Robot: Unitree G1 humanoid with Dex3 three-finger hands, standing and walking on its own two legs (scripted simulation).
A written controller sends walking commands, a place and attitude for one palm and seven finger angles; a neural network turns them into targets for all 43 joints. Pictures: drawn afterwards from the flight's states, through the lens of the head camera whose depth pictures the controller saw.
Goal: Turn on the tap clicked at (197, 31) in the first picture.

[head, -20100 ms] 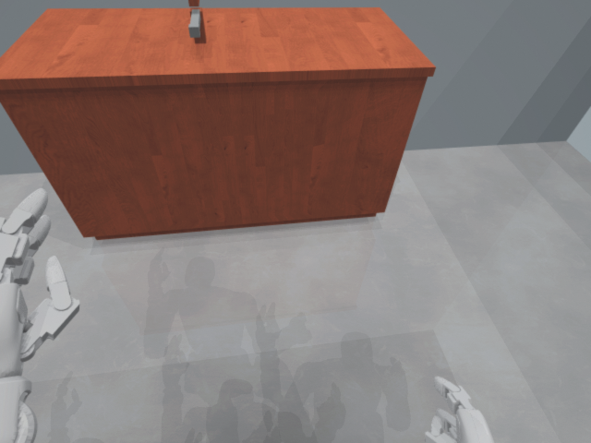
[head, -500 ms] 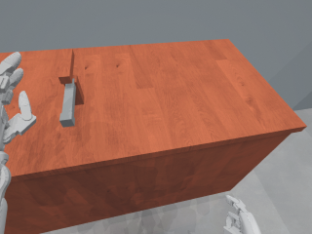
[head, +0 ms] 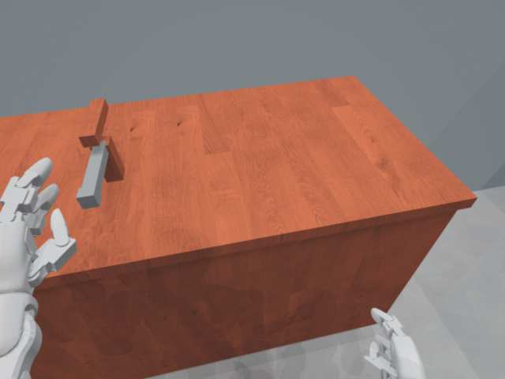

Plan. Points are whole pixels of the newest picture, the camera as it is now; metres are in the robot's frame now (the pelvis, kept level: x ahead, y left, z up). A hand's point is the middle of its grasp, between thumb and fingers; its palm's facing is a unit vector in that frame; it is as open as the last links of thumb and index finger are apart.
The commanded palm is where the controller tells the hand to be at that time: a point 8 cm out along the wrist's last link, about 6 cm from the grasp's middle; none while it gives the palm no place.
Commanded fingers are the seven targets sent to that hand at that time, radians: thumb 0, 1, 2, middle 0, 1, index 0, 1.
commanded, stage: turn the palm inward beside the body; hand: left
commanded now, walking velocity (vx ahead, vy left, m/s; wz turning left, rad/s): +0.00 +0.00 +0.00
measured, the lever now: (89, 197) +0.35 +0.33 +0.10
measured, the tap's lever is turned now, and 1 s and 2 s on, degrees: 0 0 0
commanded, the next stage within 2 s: reach beside the lever's end, fingers flat in 1.60 s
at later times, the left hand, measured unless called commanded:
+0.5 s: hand (84, 252) +0.21 +0.24 +0.16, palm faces +0.45 -0.86 -0.22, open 7.4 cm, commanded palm +0.16 +0.28 +0.18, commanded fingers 0.00 0.90 0.90 -0.20 -0.30 -0.20 -0.30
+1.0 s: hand (76, 264) +0.20 +0.25 +0.15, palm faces +0.48 -0.87 -0.13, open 7.4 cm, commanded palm +0.14 +0.29 +0.17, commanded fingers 0.00 0.90 0.90 -0.20 -0.30 -0.20 -0.30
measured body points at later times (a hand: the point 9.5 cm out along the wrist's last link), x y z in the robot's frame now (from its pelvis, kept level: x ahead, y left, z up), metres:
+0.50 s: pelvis +0.02 -0.01 +0.00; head +0.01 -0.03 +0.45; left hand +0.18 +0.28 +0.18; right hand +0.22 -0.23 -0.08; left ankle +0.02 +0.14 -0.72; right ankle +0.03 -0.06 -0.72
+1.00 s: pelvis +0.02 +0.02 +0.00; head +0.00 +0.00 +0.45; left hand +0.17 +0.29 +0.16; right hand +0.23 -0.19 -0.06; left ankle +0.02 +0.14 -0.72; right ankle +0.03 -0.06 -0.72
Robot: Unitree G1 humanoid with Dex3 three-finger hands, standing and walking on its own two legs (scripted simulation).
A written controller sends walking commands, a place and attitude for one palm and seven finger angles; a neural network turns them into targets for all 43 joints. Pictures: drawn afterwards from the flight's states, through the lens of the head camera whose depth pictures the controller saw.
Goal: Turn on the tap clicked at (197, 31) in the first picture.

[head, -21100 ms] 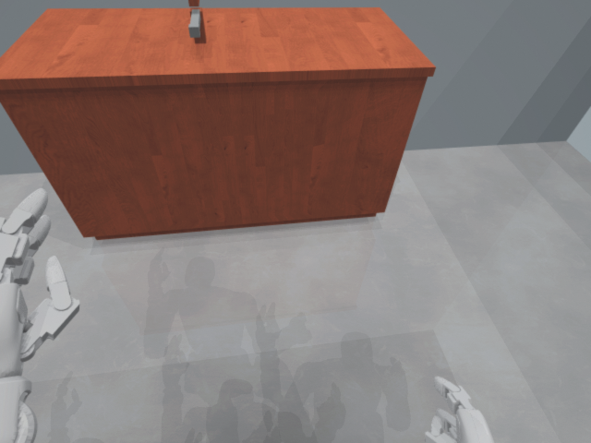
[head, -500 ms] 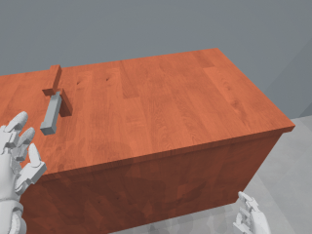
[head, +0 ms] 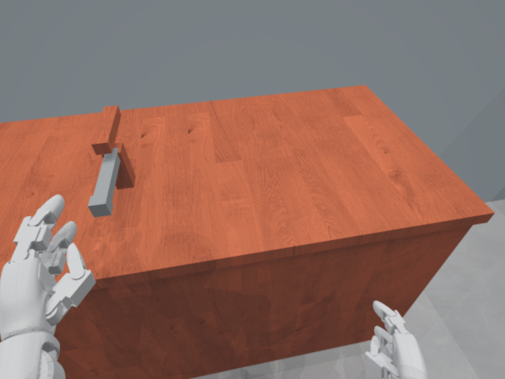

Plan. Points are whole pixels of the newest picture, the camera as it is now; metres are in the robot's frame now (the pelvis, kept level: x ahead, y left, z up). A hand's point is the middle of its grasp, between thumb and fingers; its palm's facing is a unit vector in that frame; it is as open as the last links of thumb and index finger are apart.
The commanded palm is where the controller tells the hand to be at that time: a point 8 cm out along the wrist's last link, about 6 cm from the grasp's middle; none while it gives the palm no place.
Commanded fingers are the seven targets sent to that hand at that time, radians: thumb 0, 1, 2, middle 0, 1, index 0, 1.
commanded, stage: turn the palm inward beside the body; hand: left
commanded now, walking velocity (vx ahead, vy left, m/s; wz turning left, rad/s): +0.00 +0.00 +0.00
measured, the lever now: (100, 205) +0.34 +0.31 +0.10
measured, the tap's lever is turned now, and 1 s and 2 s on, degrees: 0 0 0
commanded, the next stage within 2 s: reach beside the lever's end, fingers flat in 0.60 s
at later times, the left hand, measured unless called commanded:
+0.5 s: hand (93, 274) +0.19 +0.22 +0.16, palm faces +0.48 -0.87 -0.11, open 7.4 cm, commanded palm +0.13 +0.27 +0.17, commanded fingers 0.00 0.90 0.90 -0.20 -0.30 -0.20 -0.30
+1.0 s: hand (98, 265) +0.20 +0.23 +0.15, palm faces +0.51 -0.85 -0.12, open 7.4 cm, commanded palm +0.16 +0.27 +0.15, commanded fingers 0.00 0.90 0.90 -0.20 -0.30 -0.20 -0.30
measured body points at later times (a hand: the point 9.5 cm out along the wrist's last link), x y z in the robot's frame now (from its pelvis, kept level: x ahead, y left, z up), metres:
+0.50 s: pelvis +0.00 +0.00 +0.00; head -0.02 -0.03 +0.45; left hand +0.16 +0.27 +0.16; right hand +0.21 -0.21 -0.06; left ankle +0.00 +0.13 -0.72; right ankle +0.01 -0.08 -0.72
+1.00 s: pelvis +0.00 -0.02 +0.00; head -0.02 -0.04 +0.45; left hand +0.17 +0.27 +0.16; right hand +0.20 -0.23 -0.07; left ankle +0.00 +0.13 -0.72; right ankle +0.01 -0.08 -0.72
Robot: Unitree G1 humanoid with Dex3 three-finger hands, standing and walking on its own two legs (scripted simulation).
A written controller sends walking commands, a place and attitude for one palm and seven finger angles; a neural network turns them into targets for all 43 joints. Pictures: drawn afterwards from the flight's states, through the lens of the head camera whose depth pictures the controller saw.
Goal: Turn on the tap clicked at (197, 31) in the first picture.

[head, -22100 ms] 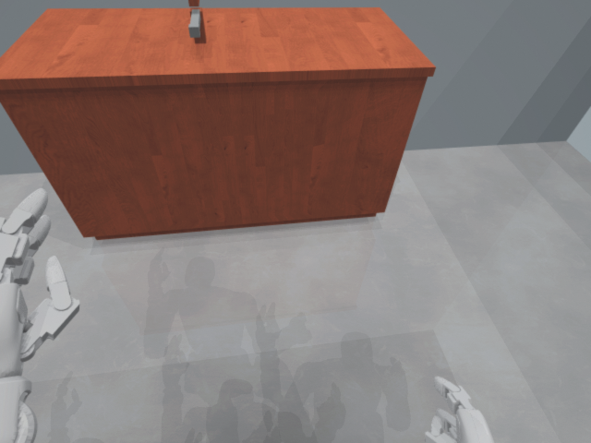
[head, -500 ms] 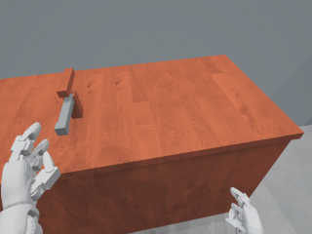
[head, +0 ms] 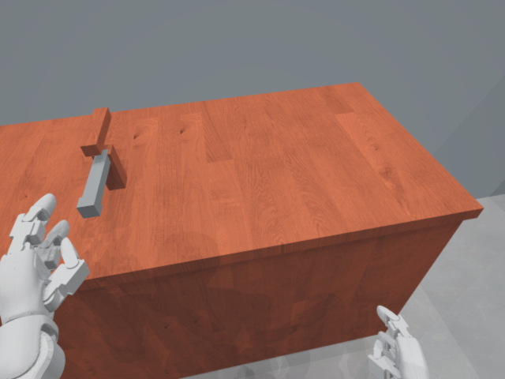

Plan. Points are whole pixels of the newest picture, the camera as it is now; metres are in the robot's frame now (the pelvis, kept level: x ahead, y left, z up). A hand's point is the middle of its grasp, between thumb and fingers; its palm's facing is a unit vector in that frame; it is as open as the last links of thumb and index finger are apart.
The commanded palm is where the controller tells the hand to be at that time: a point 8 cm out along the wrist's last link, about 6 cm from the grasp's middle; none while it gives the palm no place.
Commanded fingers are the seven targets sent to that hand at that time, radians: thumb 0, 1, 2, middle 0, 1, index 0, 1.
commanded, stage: reach beside the lever's end, fingers flat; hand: left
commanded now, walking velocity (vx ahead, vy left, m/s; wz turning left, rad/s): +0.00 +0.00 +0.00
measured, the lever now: (89, 206) +0.34 +0.33 +0.10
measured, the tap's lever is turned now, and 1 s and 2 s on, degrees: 0 0 0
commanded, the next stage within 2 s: push the lever round in 1.90 s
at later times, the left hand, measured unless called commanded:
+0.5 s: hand (76, 252) +0.23 +0.28 +0.13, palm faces +0.53 -0.84 -0.11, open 7.5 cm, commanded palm +0.19 +0.32 +0.13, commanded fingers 0.00 0.90 0.90 -0.18 -0.25 -0.18 -0.25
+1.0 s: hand (71, 236) +0.27 +0.31 +0.12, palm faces +0.54 -0.84 -0.09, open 7.7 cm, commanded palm +0.22 +0.35 +0.12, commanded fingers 0.00 0.90 0.90 -0.16 -0.19 -0.16 -0.19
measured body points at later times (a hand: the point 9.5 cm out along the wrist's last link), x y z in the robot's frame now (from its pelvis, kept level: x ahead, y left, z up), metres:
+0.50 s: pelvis +0.00 +0.01 +0.00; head +0.00 -0.01 +0.45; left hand +0.20 +0.32 +0.14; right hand +0.20 -0.22 -0.08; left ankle +0.00 +0.15 -0.72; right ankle +0.01 -0.06 -0.72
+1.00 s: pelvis +0.00 +0.03 +0.00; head +0.01 +0.01 +0.45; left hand +0.23 +0.36 +0.12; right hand +0.19 -0.21 -0.08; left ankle +0.00 +0.15 -0.72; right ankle +0.01 -0.06 -0.72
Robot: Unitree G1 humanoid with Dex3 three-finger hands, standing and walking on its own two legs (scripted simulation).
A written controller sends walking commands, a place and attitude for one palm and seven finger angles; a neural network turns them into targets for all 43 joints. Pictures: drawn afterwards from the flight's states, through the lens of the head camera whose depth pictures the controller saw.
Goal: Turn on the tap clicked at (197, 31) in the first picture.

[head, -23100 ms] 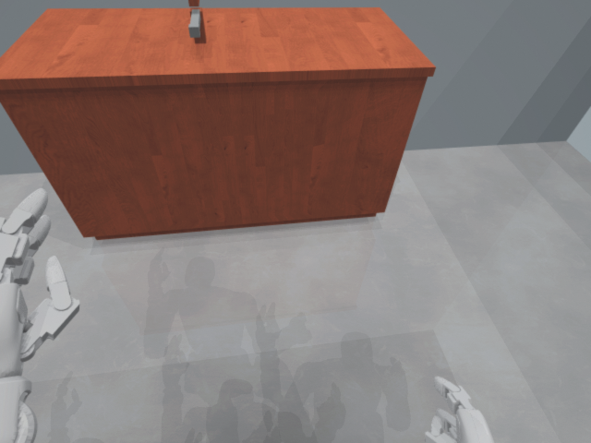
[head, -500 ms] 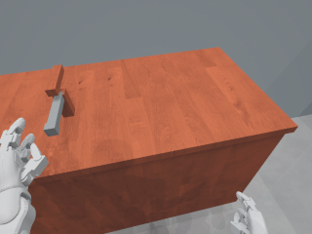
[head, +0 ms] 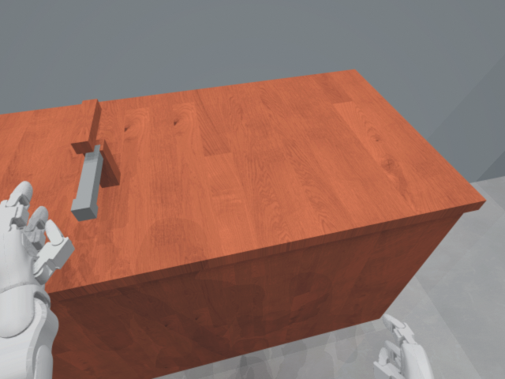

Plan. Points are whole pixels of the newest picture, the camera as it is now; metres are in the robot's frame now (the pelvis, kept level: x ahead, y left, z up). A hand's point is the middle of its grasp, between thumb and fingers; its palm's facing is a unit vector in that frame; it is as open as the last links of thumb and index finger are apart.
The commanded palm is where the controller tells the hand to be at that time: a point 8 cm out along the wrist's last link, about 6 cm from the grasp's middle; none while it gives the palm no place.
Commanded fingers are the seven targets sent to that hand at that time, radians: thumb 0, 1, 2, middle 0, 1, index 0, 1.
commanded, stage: reach beside the lever's end, fingers flat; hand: left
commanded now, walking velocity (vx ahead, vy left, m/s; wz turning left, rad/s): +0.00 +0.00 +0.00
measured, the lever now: (85, 208) +0.33 +0.31 +0.10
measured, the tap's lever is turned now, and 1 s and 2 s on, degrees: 0 0 13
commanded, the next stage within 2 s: push the lever round in 0.90 s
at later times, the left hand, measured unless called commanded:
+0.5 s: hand (66, 227) +0.29 +0.32 +0.10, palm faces +0.56 -0.83 -0.09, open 7.8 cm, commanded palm +0.25 +0.36 +0.10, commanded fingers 0.00 0.90 0.90 -0.15 -0.15 -0.15 -0.15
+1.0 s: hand (70, 228) +0.29 +0.32 +0.09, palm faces +0.57 -0.82 -0.10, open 7.8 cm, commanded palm +0.25 +0.36 +0.09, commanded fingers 0.00 0.90 0.90 -0.15 -0.15 -0.15 -0.15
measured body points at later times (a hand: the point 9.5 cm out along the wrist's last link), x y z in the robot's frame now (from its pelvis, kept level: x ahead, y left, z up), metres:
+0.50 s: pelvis +0.00 +0.01 +0.00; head +0.02 +0.00 +0.45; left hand +0.26 +0.36 +0.11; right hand +0.16 -0.24 -0.10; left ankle +0.00 +0.12 -0.73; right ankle +0.00 -0.08 -0.73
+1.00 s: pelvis +0.00 +0.01 +0.00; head +0.03 +0.00 +0.45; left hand +0.26 +0.36 +0.10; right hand +0.16 -0.24 -0.10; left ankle +0.00 +0.12 -0.73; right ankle +0.00 -0.08 -0.73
